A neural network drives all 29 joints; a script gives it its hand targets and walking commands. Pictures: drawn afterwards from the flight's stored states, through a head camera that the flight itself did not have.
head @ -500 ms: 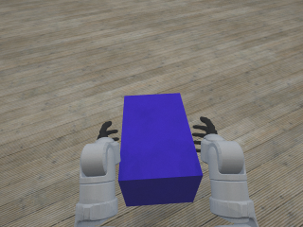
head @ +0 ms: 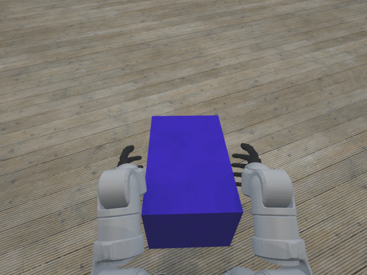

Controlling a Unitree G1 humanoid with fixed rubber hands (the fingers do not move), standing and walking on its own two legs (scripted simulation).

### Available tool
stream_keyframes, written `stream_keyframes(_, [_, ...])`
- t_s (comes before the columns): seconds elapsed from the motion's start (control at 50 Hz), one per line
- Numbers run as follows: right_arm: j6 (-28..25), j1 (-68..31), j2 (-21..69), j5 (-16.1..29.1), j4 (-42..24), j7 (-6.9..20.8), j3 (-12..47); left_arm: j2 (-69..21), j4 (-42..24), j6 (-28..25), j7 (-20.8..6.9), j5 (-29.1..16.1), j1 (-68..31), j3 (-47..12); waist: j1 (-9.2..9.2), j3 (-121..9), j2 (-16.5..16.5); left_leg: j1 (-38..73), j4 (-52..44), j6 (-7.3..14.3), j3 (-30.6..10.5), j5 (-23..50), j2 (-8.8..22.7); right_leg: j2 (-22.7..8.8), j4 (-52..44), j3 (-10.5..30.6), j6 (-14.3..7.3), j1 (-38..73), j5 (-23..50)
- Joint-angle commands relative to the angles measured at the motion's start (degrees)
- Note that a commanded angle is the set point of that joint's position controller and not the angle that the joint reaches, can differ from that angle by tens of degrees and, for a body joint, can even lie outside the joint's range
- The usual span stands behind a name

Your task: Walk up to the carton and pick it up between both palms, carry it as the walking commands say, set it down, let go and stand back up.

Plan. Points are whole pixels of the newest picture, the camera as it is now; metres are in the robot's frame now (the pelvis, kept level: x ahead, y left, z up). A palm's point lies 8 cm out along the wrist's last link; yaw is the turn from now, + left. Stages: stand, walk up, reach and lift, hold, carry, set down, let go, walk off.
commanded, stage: carry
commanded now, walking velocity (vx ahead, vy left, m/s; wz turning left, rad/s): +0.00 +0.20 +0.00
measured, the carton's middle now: (187, 175) +0.36 +0.02 -0.04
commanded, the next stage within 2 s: none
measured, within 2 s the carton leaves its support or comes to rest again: neither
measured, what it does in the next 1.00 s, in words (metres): steps to the left: right foot, then left foot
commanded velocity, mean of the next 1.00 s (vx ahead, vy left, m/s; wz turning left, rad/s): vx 0.00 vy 0.20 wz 0.00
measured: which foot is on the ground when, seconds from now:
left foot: down 0.00-0.20, up 0.22-0.44, down 0.46-0.74, up 0.76-1.00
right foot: up 0.00-0.18, down 0.20-0.46, up 0.48-0.72, down 0.74-1.00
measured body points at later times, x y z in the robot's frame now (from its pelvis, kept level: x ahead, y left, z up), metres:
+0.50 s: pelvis -0.07 +0.11 -0.01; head -0.03 +0.10 +0.44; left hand +0.25 +0.24 +0.04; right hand +0.24 -0.03 +0.04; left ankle +0.00 +0.21 -0.73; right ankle -0.09 -0.08 -0.71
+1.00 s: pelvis -0.13 +0.22 -0.01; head -0.08 +0.21 +0.44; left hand +0.20 +0.34 +0.06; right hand +0.19 +0.07 +0.05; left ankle -0.07 +0.34 -0.73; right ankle -0.16 +0.03 -0.73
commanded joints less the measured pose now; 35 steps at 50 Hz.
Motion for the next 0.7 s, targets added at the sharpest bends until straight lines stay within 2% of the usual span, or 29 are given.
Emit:
stream_keyframes(0.0, [-2.24,-39.50,60.96,26.35,-13.59,22.11,34.05,-62.51,-9.12,-4.07,-29.01,-29.29,-40.16,-37.86,-2.10,-29.06,6.85,24.90,-9.05,9.88,-10.81,25.32,11.72,3.17,-8.92,0.19,-1.59,3.57,2.08])
stream_keyframes(0.04, [-2.45,-40.89,61.66,26.59,-16.09,20.96,36.06,-62.39,-9.32,-3.99,-29.65,-29.94,-38.82,-37.07,-1.22,-30.33,5.16,19.66,-8.80,9.05,-8.99,26.11,10.89,3.72,-19.52,-0.98,-2.46,13.53,7.96])
stream_keyframes(0.08, [-1.68,-38.24,61.03,26.20,-14.45,21.01,36.38,-62.27,-8.71,-3.66,-29.92,-29.29,-37.55,-36.29,0.40,-29.45,3.71,8.76,-7.21,3.55,-4.77,22.82,7.72,0.32,-32.85,1.34,-4.11,28.19,17.83])
stream_keyframes(0.1, [-1.50,-39.56,61.02,26.67,-13.72,21.00,36.59,-62.02,-5.78,-3.36,-30.02,-28.28,-35.53,-35.30,1.09,-28.92,-0.20,-0.44,-6.34,-1.01,-2.27,17.07,4.12,-4.85,-37.13,6.99,-5.98,36.78,18.52])
stream_keyframes(0.12, [-1.50,-37.54,60.93,26.36,-13.15,21.48,36.71,-62.31,-5.05,-3.86,-30.18,-28.28,-35.80,-35.84,0.93,-27.16,-13.47,-5.03,3.70,-2.03,0.92,-6.80,0.44,-17.24,-40.71,21.65,-11.59,35.18,21.15])
stream_keyframes(0.14, [-1.41,-37.34,61.38,26.68,-11.60,21.51,37.06,-61.22,-3.56,-3.93,-30.21,-26.73,-32.52,-34.79,0.81,-24.03,-19.78,-11.39,17.88,-3.56,0.84,-17.81,-0.31,-28.51,-42.53,29.28,-16.67,33.34,33.63])
stream_keyframes(0.16, [-1.66,-38.35,62.43,26.81,-10.69,21.92,37.09,-60.36,-3.99,-4.17,-30.54,-26.78,-32.25,-35.51,0.15,-19.97,-14.52,-12.89,25.93,-2.68,-2.53,-14.48,4.11,-28.44,-41.05,23.70,-15.44,29.81,34.15])
stream_keyframes(0.18, [-1.39,-34.30,62.42,26.00,-6.66,21.79,36.17,-60.12,-1.39,-3.21,-30.62,-26.52,-29.79,-35.33,-0.42,-17.72,-8.77,-15.60,23.92,-1.86,-0.69,-12.54,3.06,-25.23,-38.91,19.01,-12.59,32.39,38.92])
stream_keyframes(0.2, [-1.07,-36.55,61.80,26.77,-7.09,22.14,37.20,-59.42,-0.58,-3.54,-30.51,-25.40,-29.64,-33.97,-0.16,-18.33,-9.28,-12.43,23.40,-2.42,-2.83,-10.53,5.16,-24.33,-37.47,15.98,-13.45,29.76,41.56])
stream_keyframes(0.22, [-1.02,-37.37,61.49,26.69,-6.83,22.87,36.23,-60.53,-1.47,-3.87,-30.66,-26.25,-32.67,-35.17,-0.67,-17.46,-7.94,-8.84,22.52,-2.86,-1.29,-9.55,4.76,-21.58,-35.44,11.38,-12.81,25.77,42.26])
stream_keyframes(0.24, [-0.95,-37.38,61.29,27.21,-6.33,23.15,36.72,-59.88,-1.06,-3.89,-30.76,-26.28,-32.47,-34.50,-0.76,-17.14,-10.64,-7.11,18.95,-2.93,1.40,-8.68,3.84,-19.36,-34.90,8.13,-11.66,24.28,42.17])
stream_keyframes(0.3, [-0.81,-40.83,62.30,29.31,-7.32,23.86,36.51,-59.35,-4.60,-3.89,-29.82,-26.20,-38.18,-34.07,-0.67,-15.89,-12.10,1.32,7.37,-3.62,5.37,-7.40,1.85,-15.12,-33.27,3.70,-8.62,20.37,43.84])
stream_keyframes(0.32, [-0.30,-38.66,61.81,28.41,-4.75,23.66,35.43,-58.83,-2.77,-3.48,-29.58,-25.63,-37.01,-33.14,-0.30,-16.69,-13.85,2.34,3.72,-3.72,8.00,-7.87,0.41,-15.70,-31.69,4.44,-8.63,22.08,49.64])
stream_keyframes(0.34, [-0.09,-38.56,61.99,28.81,-3.23,23.73,34.61,-58.04,-3.78,-3.47,-29.46,-25.94,-38.68,-33.13,-1.01,-22.34,-13.02,8.31,-2.30,-2.72,7.01,-6.22,0.61,-15.31,-26.04,3.14,-7.50,23.72,50.52])
stream_keyframes(0.36, [-0.58,-40.30,61.51,29.30,-7.87,23.66,35.60,-58.76,-3.54,-3.47,-29.34,-25.74,-35.87,-33.09,-1.42,-25.23,-9.23,14.31,-7.44,-1.87,5.97,-1.22,0.96,-13.12,-21.28,1.28,-5.73,20.84,45.65])
stream_keyframes(0.38, [-0.57,-41.61,61.25,29.71,-9.17,23.57,35.61,-59.06,-3.08,-3.34,-29.16,-25.55,-35.12,-33.04,-1.39,-26.81,-1.55,21.03,-10.31,-0.37,0.40,18.08,6.41,-9.14,-16.03,-0.35,-3.59,15.52,32.36])
stream_keyframes(0.4, [-1.09,-39.96,60.71,28.26,-9.31,23.42,34.56,-59.48,-5.37,-3.68,-28.82,-26.39,-37.19,-34.82,-1.96,-30.39,13.37,30.62,-6.75,4.24,-11.98,44.60,15.73,-2.60,-6.64,-3.99,-0.88,3.26,5.23])
stream_keyframes(0.42, [-1.53,-42.69,61.90,29.27,-12.10,23.04,35.53,-60.72,-6.01,-3.79,-28.93,-27.14,-37.32,-35.70,-1.75,-30.19,13.46,32.08,-4.66,8.71,-16.14,53.68,19.24,1.13,0.37,-0.60,-0.51,-1.69,-7.99])
stream_keyframes(0.44, [-1.43,-43.30,62.06,28.73,-12.56,22.90,36.08,-61.44,-6.33,-4.18,-29.11,-27.53,-37.53,-35.73,-1.24,-32.43,8.95,30.64,-4.70,9.52,-12.67,48.11,18.35,0.76,5.58,1.87,-1.12,-0.32,-6.50])
stream_keyframes(0.46, [-1.86,-42.04,61.95,28.61,-12.74,23.06,36.49,-61.21,-9.76,-4.59,-29.08,-27.88,-38.80,-37.30,-1.23,-30.33,7.52,25.18,-6.90,9.36,-9.36,33.83,16.43,0.07,2.04,2.38,-2.15,2.35,-5.39])
stream_keyframes(0.48, [-1.65,-39.77,61.62,28.12,-10.85,23.04,36.11,-61.45,-9.35,-4.65,-29.25,-28.25,-38.92,-37.51,-1.28,-29.75,7.70,21.33,-10.46,6.61,-7.64,12.52,13.13,-0.38,0.42,1.89,-3.13,4.22,-1.90])
stream_keyframes(0.5, [-2.37,-42.94,60.98,28.59,-14.90,22.90,35.82,-62.94,-9.95,-5.09,-29.09,-29.18,-40.72,-38.66,-1.21,-29.26,8.20,22.26,-12.42,5.24,-5.09,7.99,11.29,0.33,-2.46,0.23,-3.73,4.22,0.69])
stream_keyframes(0.52, [-2.56,-42.97,60.48,28.54,-16.29,22.63,35.89,-62.77,-11.88,-5.20,-28.97,-29.96,-41.81,-39.09,-1.33,-30.79,9.13,23.87,-11.20,5.59,-4.52,9.95,10.94,0.48,-3.88,0.45,-4.04,4.18,2.66])
stream_keyframes(0.54, [-2.60,-42.95,60.81,27.95,-16.61,22.36,35.38,-63.25,-12.53,-5.31,-28.65,-30.49,-42.98,-39.50,-1.45,-31.94,6.96,27.56,-9.85,6.25,-3.55,17.39,10.92,1.34,-7.33,-1.16,-3.52,4.76,2.72])
stream_keyframes(0.56, [-2.52,-40.64,60.31,26.83,-16.00,22.19,34.41,-63.62,-12.82,-4.95,-28.60,-29.95,-42.44,-39.92,-1.57,-31.68,10.46,27.89,-9.49,7.50,-6.72,23.30,11.58,1.71,-8.59,-0.86,-3.16,4.63,1.50])
stream_keyframes(0.62, [-2.45,-37.97,60.67,25.58,-15.67,20.73,35.26,-61.37,-13.06,-4.13,-29.46,-30.82,-40.23,-38.83,-0.33,-33.10,7.85,21.57,-10.57,7.15,-7.22,22.05,11.38,3.20,-26.93,-1.05,-4.89,19.08,8.70])
stream_keyframes(0.64, [-1.99,-36.50,59.92,24.74,-14.21,20.15,35.77,-61.12,-9.55,-3.63,-29.96,-29.85,-35.80,-37.61,0.90,-31.90,2.84,11.31,-10.87,2.48,-3.20,18.31,9.01,0.65,-36.29,0.18,-5.95,29.74,15.38])
stream_keyframes(0.66, [-1.87,-39.31,60.55,25.82,-16.39,20.19,37.23,-61.60,-7.88,-3.75,-30.06,-28.98,-34.20,-36.69,1.54,-30.83,-4.60,0.84,-8.63,-3.13,2.27,9.33,3.73,-6.49,-41.19,8.43,-7.56,39.93,14.64])
stream_keyframes(0.68, [-1.43,-35.18,59.76,24.62,-14.91,20.01,36.83,-60.42,-6.54,-3.63,-30.63,-28.78,-32.67,-35.61,1.03,-30.35,-24.57,-6.46,4.75,-3.30,5.05,-13.06,0.22,-23.47,-42.20,26.49,-12.23,38.46,23.99])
